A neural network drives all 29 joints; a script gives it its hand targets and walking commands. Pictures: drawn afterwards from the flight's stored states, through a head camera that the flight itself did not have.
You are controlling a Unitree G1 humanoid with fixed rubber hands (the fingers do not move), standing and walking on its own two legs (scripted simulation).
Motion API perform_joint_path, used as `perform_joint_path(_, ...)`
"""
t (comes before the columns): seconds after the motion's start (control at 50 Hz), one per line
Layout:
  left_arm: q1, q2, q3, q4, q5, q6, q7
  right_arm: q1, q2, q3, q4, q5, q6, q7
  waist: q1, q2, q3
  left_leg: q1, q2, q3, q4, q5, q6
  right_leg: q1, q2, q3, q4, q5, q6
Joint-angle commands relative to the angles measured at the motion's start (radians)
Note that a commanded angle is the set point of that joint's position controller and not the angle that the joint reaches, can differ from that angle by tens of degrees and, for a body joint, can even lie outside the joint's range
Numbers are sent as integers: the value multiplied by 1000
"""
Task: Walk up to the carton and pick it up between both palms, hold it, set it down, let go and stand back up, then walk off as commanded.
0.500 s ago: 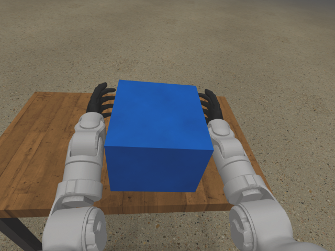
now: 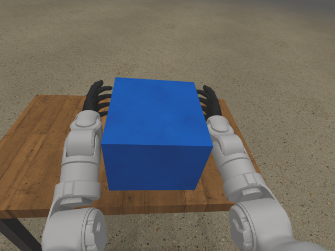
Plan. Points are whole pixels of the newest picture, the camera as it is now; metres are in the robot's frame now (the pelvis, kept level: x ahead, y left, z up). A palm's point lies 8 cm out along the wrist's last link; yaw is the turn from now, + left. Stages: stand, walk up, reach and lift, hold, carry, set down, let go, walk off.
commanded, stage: hold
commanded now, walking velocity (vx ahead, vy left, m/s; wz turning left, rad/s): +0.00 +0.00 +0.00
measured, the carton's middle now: (154, 132) +0.35 +0.03 +0.15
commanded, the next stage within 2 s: none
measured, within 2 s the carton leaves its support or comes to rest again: neither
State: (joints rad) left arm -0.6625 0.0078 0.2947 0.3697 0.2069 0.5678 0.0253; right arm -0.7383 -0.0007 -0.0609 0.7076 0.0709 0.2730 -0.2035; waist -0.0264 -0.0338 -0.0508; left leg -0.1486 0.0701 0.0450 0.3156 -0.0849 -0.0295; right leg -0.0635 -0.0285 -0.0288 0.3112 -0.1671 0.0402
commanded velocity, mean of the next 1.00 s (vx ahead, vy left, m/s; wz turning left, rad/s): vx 0.00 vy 0.00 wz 0.00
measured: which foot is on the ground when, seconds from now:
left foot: down 0.00-1.00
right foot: down 0.00-1.00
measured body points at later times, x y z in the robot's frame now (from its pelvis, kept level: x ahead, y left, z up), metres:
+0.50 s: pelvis +0.00 +0.00 +0.00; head -0.06 +0.02 +0.45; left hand +0.38 +0.17 +0.19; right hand +0.39 -0.12 +0.19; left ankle +0.06 +0.14 -0.75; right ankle +0.01 -0.14 -0.75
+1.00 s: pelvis +0.00 +0.00 +0.00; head -0.06 +0.02 +0.45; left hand +0.38 +0.17 +0.19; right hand +0.39 -0.12 +0.19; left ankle +0.06 +0.14 -0.75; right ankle +0.01 -0.14 -0.75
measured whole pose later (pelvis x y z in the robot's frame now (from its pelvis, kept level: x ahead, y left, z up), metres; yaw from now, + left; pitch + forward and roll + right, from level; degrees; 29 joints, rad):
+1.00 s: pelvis +0.00 +0.00 +0.00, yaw +0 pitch -6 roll -1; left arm -0.66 0.01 0.30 0.29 0.24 0.64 -0.01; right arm -0.74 0.00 -0.05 0.65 0.08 0.32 -0.21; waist -0.03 -0.03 -0.04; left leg -0.13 0.07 0.04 0.32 -0.08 -0.03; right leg -0.05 -0.03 -0.03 0.31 -0.16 0.04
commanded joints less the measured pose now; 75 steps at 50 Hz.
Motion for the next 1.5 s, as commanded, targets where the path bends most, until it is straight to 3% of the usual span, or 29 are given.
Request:
perform_joint_path(0.0, -615, -645, -460, -178, -67, -12, -177, -799, 578, 353, -432, 154, -66, 94, -50, 42, -415, 338, -107, 0, 14, 182, 14, 46, 99, -44, -90, 111, 17)
perform_joint_path(0.04, -613, -643, -452, -175, -62, -6, -180, -789, 577, 348, -423, 155, -56, 92, -48, 32, -382, 328, -107, 6, 7, 163, 16, 36, 96, -42, -96, 95, 19)
perform_joint_path(0.1, -596, -647, -459, -185, -63, 10, -187, -768, 562, 338, -416, 155, -45, 88, -69, 48, -383, 336, -105, 1, 7, 164, 12, 41, 98, -47, -93, 107, 13)
perform_joint_path(0.2, -602, -641, -445, -173, -48, 25, -194, -785, 563, 322, -412, 147, -38, 95, -63, 41, -352, 311, -103, 8, -10, 99, 16, 31, 94, -48, -104, 50, 9)
perform_joint_path(0.22, -599, -652, -456, -201, -52, 25, -193, -769, 560, 331, -415, 160, -37, 93, -67, 49, -366, 323, -101, 3, -7, 133, 14, 39, 97, -50, -96, 80, 8)
perform_joint_path(0.3, -619, -653, -449, -196, -50, 27, -191, -818, 569, 345, -457, 166, -40, 96, -46, 42, -373, 306, -104, 4, -8, 110, 18, 37, 97, -49, -97, 55, 10)
perform_joint_path(0.4, -612, -640, -437, -186, -42, 34, -194, -790, 562, 326, -410, 154, -34, 98, -57, 43, -349, 302, -102, 6, -16, 86, 19, 33, 94, -53, -97, 38, 8)
perform_joint_path(0.44, -629, -654, -459, -217, -54, 27, -190, -808, 572, 344, -450, 162, -41, 98, -54, 45, -394, 321, -103, 5, -7, 120, 19, 37, 97, -52, -91, 69, 8)
perform_joint_path(0.5, -611, -647, -440, -171, -43, 35, -191, -805, 560, 325, -418, 154, -38, 100, -54, 41, -343, 298, -98, 3, -18, 76, 17, 25, 96, -57, -99, 26, 5)
perform_joint_path(0.64, -615, -648, -442, -192, -47, 33, -191, -815, 569, 344, -449, 164, -40, 98, -44, 33, -379, 313, -102, 6, -10, 104, 20, 42, 96, -57, -94, 55, 8)
perform_joint_path(0.68, -613, -654, -461, -215, -58, 33, -190, -802, 571, 349, -467, 171, -41, 95, -58, 37, -394, 321, -102, 5, 2, 142, 17, 51, 98, -54, -86, 97, 11)
perform_joint_path(0.7, -604, -642, -455, -233, -48, 31, -190, -791, 575, 363, -475, 172, -41, 93, -49, 34, -404, 329, -106, 8, 6, 168, 19, 64, 98, -54, -83, 124, 14)
perform_joint_path(0.72, -602, -642, -460, -228, -51, 35, -192, -779, 567, 354, -467, 171, -37, 90, -60, 49, -399, 333, -106, 6, 7, 165, 18, 61, 97, -48, -85, 120, 11)
perform_joint_path(0.82, -596, -622, -427, -204, -32, 42, -199, -763, 557, 337, -421, 159, -25, 92, -56, 31, -350, 315, -105, 9, -11, 106, 24, 50, 92, -55, -94, 62, 12)
perform_joint_path(0.9, -588, -629, -442, -215, -35, 38, -200, -770, 557, 339, -443, 159, -31, 91, -60, 34, -367, 319, -106, 10, -6, 122, 22, 56, 93, -54, -93, 79, 12)
perform_joint_path(0.94, -602, -621, -422, -213, -28, 39, -203, -770, 563, 344, -430, 158, -32, 94, -46, 29, -354, 311, -104, 13, -14, 107, 26, 50, 92, -55, -92, 59, 11)
perform_joint_path(1.0, -615, -642, -457, -229, -44, 34, -199, -765, 559, 342, -433, 161, -35, 95, -63, 51, -384, 324, -101, 6, -7, 126, 14, 54, 97, -59, -86, 80, 8)
perform_joint_path(1.02, -610, -630, -441, -209, -33, 37, -199, -780, 560, 343, -436, 161, -35, 96, -52, 42, -368, 313, -101, 9, -8, 105, 20, 48, 94, -56, -90, 60, 9)
perform_joint_path(1.14, -599, -630, -435, -211, -29, 42, -200, -783, 557, 336, -436, 156, -37, 97, -52, 38, -370, 322, -104, 12, -10, 112, 19, 41, 94, -60, -90, 63, 11)
perform_joint_path(1.32, -614, -631, -439, -216, -28, 41, -207, -761, 555, 324, -413, 148, -37, 98, -67, 41, -350, 309, -102, 14, -17, 94, 22, 55, 89, -61, -92, 56, 7)
perform_joint_path(1.34, -618, -630, -428, -216, -29, 36, -204, -767, 565, 335, -414, 154, -37, 100, -55, 34, -357, 316, -102, 17, -19, 93, 22, 46, 90, -63, -92, 46, 9)
perform_joint_path(1.48, -620, -641, -442, -207, -33, 34, -198, -791, 563, 329, -433, 152, -43, 102, -54, 47, -371, 312, -101, 12, -14, 91, 19, 43, 92, -61, -89, 47, 6)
